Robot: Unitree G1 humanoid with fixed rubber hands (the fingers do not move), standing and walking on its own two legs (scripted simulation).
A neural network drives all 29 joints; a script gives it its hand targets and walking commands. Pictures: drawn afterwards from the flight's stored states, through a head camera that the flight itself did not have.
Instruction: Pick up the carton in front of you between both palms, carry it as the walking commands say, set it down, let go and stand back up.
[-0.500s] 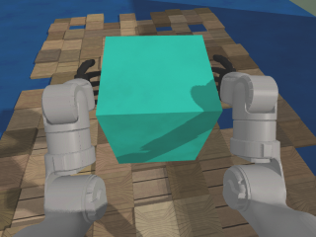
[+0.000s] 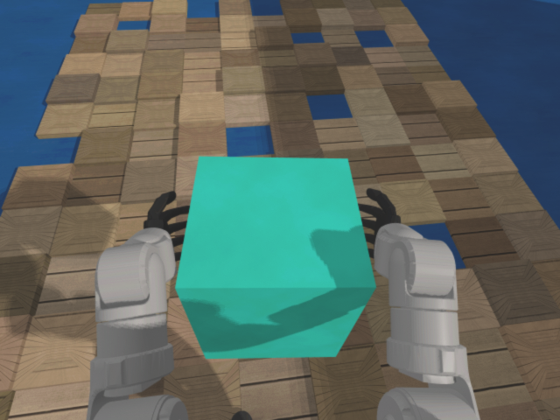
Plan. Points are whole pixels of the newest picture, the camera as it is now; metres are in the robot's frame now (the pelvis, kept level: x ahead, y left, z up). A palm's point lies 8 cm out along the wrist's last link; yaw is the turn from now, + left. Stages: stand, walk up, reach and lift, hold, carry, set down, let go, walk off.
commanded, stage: carry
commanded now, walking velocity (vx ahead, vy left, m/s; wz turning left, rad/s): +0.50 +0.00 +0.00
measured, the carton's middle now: (272, 264) +0.35 +0.01 -0.01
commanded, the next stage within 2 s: none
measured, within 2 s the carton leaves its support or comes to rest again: neither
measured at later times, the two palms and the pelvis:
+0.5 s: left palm (187, 99) +0.57 +0.13 +0.12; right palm (373, 92) +0.59 -0.16 +0.13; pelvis +0.25 -0.03 +0.00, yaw +0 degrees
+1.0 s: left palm (211, 65) +0.71 +0.11 +0.09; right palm (369, 67) +0.71 -0.19 +0.09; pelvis +0.34 -0.04 -0.02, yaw +1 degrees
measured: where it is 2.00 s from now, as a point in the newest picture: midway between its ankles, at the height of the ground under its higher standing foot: (285, 341)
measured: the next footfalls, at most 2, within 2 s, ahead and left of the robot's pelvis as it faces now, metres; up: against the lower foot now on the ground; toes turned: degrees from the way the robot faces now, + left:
right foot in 0.26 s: +0.28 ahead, -0.14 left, -0.02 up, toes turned -5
left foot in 0.44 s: +0.26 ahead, +0.08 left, +0.00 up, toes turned +5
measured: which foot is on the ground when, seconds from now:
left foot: down 0.00-0.32, up 0.34-0.42, down 0.44-1.00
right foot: up 0.00-0.24, down 0.26-0.86, up 0.88-0.98, down 1.00-1.00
